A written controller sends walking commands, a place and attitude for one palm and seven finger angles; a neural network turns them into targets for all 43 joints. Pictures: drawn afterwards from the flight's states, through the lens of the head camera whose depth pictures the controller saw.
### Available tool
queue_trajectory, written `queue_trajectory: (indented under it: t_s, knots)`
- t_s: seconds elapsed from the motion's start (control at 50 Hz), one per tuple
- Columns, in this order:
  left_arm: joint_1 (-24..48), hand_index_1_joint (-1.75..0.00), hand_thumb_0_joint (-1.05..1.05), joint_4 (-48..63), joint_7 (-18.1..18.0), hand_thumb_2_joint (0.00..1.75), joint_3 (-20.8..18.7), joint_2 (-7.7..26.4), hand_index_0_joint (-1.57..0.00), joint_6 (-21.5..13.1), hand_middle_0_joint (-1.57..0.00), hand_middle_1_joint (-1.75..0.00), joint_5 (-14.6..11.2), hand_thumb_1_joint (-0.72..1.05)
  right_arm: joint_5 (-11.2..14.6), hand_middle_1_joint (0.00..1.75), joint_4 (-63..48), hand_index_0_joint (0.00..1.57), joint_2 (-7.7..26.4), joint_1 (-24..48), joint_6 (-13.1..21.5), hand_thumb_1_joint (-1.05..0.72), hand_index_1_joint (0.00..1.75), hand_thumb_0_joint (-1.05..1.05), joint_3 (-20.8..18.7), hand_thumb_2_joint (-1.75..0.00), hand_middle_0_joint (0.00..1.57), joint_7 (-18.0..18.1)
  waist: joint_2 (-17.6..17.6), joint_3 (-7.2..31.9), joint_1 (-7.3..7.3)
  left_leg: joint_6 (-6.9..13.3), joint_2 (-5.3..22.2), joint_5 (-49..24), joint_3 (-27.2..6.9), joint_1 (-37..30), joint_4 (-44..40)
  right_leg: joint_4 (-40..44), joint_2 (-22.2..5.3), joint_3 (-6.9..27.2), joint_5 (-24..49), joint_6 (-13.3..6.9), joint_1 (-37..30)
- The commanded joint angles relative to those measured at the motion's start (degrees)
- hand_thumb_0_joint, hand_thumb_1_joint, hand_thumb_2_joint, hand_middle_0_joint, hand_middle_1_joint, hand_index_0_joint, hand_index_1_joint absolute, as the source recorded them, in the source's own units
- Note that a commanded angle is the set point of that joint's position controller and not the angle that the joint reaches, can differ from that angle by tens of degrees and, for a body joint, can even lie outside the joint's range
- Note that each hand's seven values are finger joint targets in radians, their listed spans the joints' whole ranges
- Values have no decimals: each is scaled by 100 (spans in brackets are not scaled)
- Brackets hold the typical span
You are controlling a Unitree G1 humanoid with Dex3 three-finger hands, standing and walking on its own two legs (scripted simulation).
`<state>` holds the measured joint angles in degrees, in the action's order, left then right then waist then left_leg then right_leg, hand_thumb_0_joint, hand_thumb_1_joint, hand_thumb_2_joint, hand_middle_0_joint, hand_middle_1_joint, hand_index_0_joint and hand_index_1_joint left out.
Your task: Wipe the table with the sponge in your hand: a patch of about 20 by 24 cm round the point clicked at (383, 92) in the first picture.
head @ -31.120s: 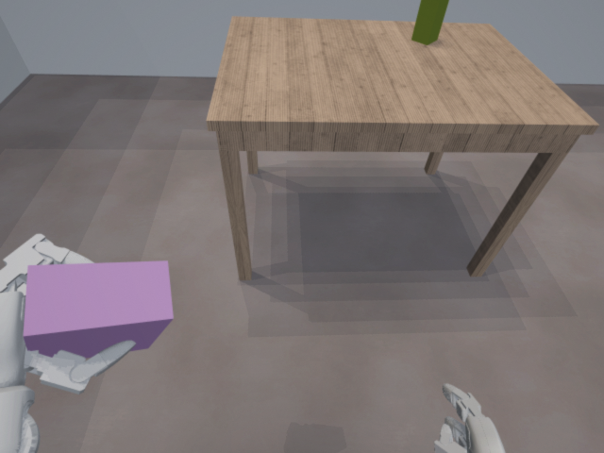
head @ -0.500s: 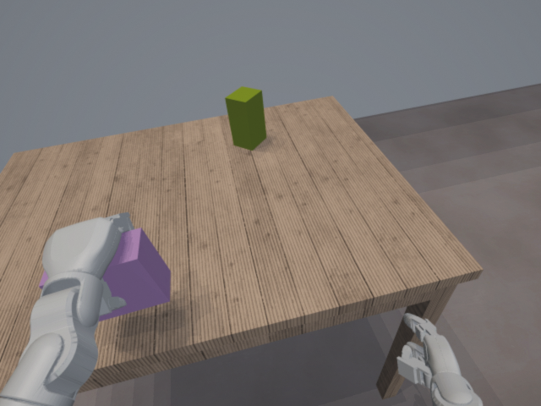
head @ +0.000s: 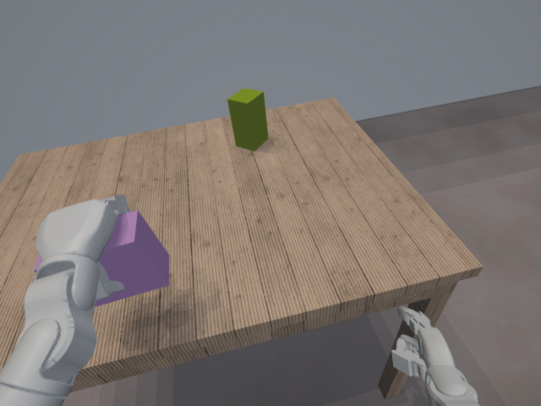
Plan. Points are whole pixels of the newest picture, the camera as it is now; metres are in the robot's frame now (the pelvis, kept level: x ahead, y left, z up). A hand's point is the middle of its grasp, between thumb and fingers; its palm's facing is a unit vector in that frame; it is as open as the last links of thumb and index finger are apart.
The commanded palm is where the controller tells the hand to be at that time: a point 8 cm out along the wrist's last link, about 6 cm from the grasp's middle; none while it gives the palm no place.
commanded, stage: bring the sponge back beside the body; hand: left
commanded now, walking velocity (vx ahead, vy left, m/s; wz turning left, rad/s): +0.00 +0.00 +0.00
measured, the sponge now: (116, 268) +0.25 +0.28 +0.10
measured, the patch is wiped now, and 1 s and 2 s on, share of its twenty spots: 1.00 1.00 1.00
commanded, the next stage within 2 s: step back with the hand held close in 1.64 s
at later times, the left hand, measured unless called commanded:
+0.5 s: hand (96, 268) +0.23 +0.29 +0.13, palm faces +0.08 -0.10 -0.99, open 10.1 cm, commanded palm +0.19 +0.28 +0.21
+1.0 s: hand (91, 291) +0.20 +0.28 +0.12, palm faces +0.08 -0.11 -0.99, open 10.1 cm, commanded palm +0.16 +0.28 +0.20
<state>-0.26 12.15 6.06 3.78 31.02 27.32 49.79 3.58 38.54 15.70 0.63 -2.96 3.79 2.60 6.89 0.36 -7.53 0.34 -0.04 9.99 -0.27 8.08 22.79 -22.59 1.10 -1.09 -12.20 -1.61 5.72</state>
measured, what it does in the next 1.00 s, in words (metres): stands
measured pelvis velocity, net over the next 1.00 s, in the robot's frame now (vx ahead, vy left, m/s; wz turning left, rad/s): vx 0.00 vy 0.00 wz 0.00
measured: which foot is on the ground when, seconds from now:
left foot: down 0.00-1.00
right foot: down 0.00-1.00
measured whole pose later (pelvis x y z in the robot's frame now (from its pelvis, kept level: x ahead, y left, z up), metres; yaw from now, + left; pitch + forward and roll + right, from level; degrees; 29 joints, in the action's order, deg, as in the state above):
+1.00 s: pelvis +0.00 +0.00 +0.00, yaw +0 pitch -6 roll +0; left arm -12.7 19.6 4.4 1.8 30.6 24.3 49.4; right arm 2.6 38.0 15.2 0.0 -1.9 3.5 2.7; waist 6.8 -0.3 -8.2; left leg 0.3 0.2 10.6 -0.3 7.8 24.2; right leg -23.2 1.4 -1.0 -12.3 -1.6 5.1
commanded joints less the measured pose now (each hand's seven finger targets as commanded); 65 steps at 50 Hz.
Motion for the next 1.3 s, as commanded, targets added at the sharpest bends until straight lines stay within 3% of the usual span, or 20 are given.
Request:
queue_trajectory:
  t_s: [0.0, 0.06, 0.08, 0.12, 0.16, 0.22, 0.26, 0.28, 0.36, 0.38, 0.48, 0.56, 0.76, 0.78, 0.96, 0.98, 1.06, 1.12, 1.16, 1.28]
  knots:
    - [1876, -160, 0, 918, -222, 130, -862, 1364, -120, -76, -120, -160, 226, 10, 25, 30, -1069, 20, 508, 1428, 394, -90, 30, 0, -196, -90, 20, 87, -388, 997, 50, 192, -118, -544, -314, -258, -226, 435, 13, 477, 290, -248, 83]
    - [1872, -160, 0, 1206, -217, 130, -1026, 1564, -120, -186, -120, -160, 265, 10, 2, 30, -1144, 20, 517, 1487, 427, -90, 30, 0, -205, -90, 20, 108, -111, 1123, 2, 212, -128, -548, -348, -346, -232, 408, 45, 595, 301, -290, -18]
    - [1909, -160, 0, 1173, -194, 130, -810, 1340, -120, -218, -120, -160, 262, 10, -18, 30, -1181, 20, 478, 1434, 452, -90, 30, 0, -182, -90, 20, 113, -98, 1133, -8, 222, -144, -569, -306, -306, -190, 384, 18, 402, 317, -281, -28]
    - [1699, -160, 0, 917, -202, 130, -810, 1273, -120, -275, -120, -160, 224, 10, -32, 30, -1085, 20, 500, 1340, 442, -90, 30, 0, -213, -90, 20, 125, -226, 942, 16, 216, -111, -511, -307, -335, -228, 477, 25, 391, 264, -259, 93]
    - [1790, -160, 0, 1123, -275, 130, -1155, 1642, -120, -356, -120, -160, 261, 10, -25, 30, -1095, 20, 517, 1405, 477, -90, 30, 0, -220, -90, 20, 133, -177, 1044, 0, 200, -114, -446, -354, -342, -222, 453, 51, 628, 187, -297, 45]
    - [1529, -160, 0, 901, -314, 130, -1036, 1427, -120, -346, -120, -160, 215, 10, -64, 30, -1075, 20, 515, 1316, 460, -90, 30, 0, -228, -90, 20, 129, -256, 1002, -43, 204, -122, -599, -298, -309, -188, 460, 11, 456, 358, -272, 4]
    - [1490, -160, 0, 1105, -393, 130, -1411, 1787, -120, -352, -120, -160, 207, 10, -49, 30, -1092, 20, 529, 1398, 465, -90, 30, 0, -238, -90, 20, 115, -187, 1053, -80, 179, -125, -567, -358, -288, -204, 430, 32, 686, 293, -310, -58]
    - [1514, -160, 0, 1027, -362, 130, -1097, 1449, -120, -317, -120, -160, 212, 10, -56, 30, -1132, 20, 498, 1376, 459, -90, 30, 0, -209, -90, 20, 111, -246, 1061, -58, 193, -140, -664, -299, -255, -168, 396, 14, 498, 428, -300, -87]
    - [1058, -160, 0, 1430, -364, 130, -1343, 1621, -120, -333, -120, -160, 114, 10, -42, 30, -1135, 20, 527, 1441, 465, -90, 30, 0, -251, -90, 20, 69, -122, 1134, -58, 186, -129, -818, -353, -348, -117, 352, 27, 664, 651, -295, -110]
    - [977, -160, 0, 1461, -326, 130, -1046, 1298, -120, -313, -120, -160, 101, 10, -62, 30, -1195, 20, 490, 1412, 467, -90, 30, 0, -229, -90, 20, 66, -52, 1109, -70, 201, -132, -855, -295, -312, -101, 318, 0, 452, 694, -279, -117]
    - [763, -160, 0, 1706, -321, 130, -979, 1221, -120, -358, -120, -160, 138, 10, -76, 30, -1215, 20, 480, 1359, 487, -90, 30, 0, -237, -90, 20, 74, -262, 973, -43, 227, -100, -818, -322, -360, -113, 349, 33, 407, 594, -259, 11]
    - [780, -160, 0, 1860, -438, 130, -1287, 1536, -120, -425, -120, -160, 199, 10, -77, 30, -1161, 20, 505, 1451, 489, -90, 30, 0, -259, -90, 20, 95, -133, 896, -59, 210, -80, -667, -399, -381, -192, 400, 81, 649, 417, -293, 19]
    - [295, -160, 0, 1944, -510, 130, -1264, 1382, -120, -318, -120, -160, 146, 10, -67, 30, -1172, 20, 480, 1505, 472, -90, 30, 0, -263, -90, 20, 49, -106, 863, -96, 186, -73, -657, -411, -317, -237, 383, 93, 647, 406, -302, -68]
    - [205, -160, 0, 1845, -467, 130, -1028, 1132, -120, -289, -120, -160, 136, 10, -93, 30, -1203, 20, 464, 1436, 471, -90, 30, 0, -244, -90, 20, 50, -175, 843, -108, 207, -87, -663, -336, -267, -189, 373, 55, 468, 412, -284, -52]
    - [-15, -160, 0, 2063, -503, 130, -1347, 1447, -120, -434, -120, -160, 154, 10, -93, 30, -1170, 20, 475, 1461, 499, -90, 30, 0, -259, -90, 20, 81, -144, 726, -87, 213, -73, -394, -406, -298, -187, 448, 91, 719, 85, -272, 77]
    - [16, -160, 0, 2072, -494, 130, -1119, 1205, -120, -440, -120, -160, 147, 10, -113, 30, -1229, 20, 438, 1393, 509, -90, 30, 0, -232, -90, 20, 77, -49, 751, -107, 213, -88, -408, -353, -227, -158, 404, 56, 518, 121, -279, 40]
    - [-107, -160, 0, 2167, -571, 130, -1379, 1431, -120, -509, -120, -160, 144, 10, -96, 30, -1170, 20, 470, 1441, 524, -90, 30, 0, -265, -90, 20, 85, -140, 692, -83, 200, -76, -331, -414, -281, -192, 453, 107, 725, 16, -274, 76]
    - [-428, -160, 0, 1909, -564, 130, -1174, 1158, -120, -494, -120, -160, 95, 10, -141, 30, -1141, 20, 470, 1294, 516, -90, 30, 0, -278, -90, 20, 85, -316, 551, -95, 208, -81, -446, -350, -254, -136, 484, 63, 513, 150, -245, 138]
    - [-369, -160, 0, 2147, -587, 130, -1388, 1377, -120, -505, -120, -160, 102, 10, -115, 30, -1167, 20, 465, 1432, 536, -90, 30, 0, -273, -90, 20, 86, -182, 604, -90, 198, -73, -305, -407, -259, -168, 483, 92, 755, 2, -274, 106]
    - [-364, -160, 0, 2320, -574, 130, -1187, 1202, -120, -551, -120, -160, 130, 10, -140, 30, -1217, 20, 442, 1349, 561, -90, 30, 0, -252, -90, 20, 90, -80, 638, -86, 213, -92, -327, -357, -218, -120, 452, 59, 561, 35, -263, 83]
